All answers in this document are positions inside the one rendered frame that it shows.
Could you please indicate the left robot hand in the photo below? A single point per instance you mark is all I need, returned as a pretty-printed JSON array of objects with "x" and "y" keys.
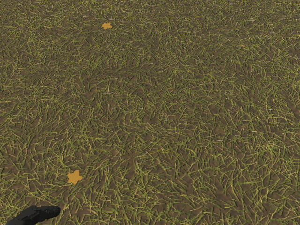
[{"x": 33, "y": 214}]

